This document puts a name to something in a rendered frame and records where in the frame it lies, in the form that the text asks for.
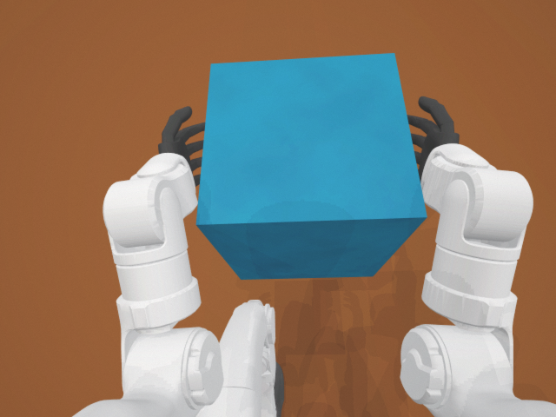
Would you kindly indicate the robot right forearm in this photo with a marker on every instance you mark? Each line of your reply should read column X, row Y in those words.
column 483, row 217

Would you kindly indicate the robot left hand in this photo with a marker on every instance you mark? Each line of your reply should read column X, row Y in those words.
column 173, row 141

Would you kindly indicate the left robot shin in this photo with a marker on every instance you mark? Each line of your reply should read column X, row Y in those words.
column 267, row 380

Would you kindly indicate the carton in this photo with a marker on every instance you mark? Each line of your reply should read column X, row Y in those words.
column 308, row 167

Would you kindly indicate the robot left forearm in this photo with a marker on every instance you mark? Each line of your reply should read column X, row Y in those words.
column 144, row 219

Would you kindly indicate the left robot upper arm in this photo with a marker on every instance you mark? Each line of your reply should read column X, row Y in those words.
column 171, row 374

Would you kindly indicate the right robot upper arm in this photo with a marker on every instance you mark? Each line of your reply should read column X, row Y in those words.
column 459, row 373

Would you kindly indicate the left robot thigh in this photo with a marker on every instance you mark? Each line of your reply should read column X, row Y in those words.
column 250, row 328

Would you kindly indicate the robot right hand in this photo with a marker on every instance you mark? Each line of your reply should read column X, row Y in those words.
column 440, row 134

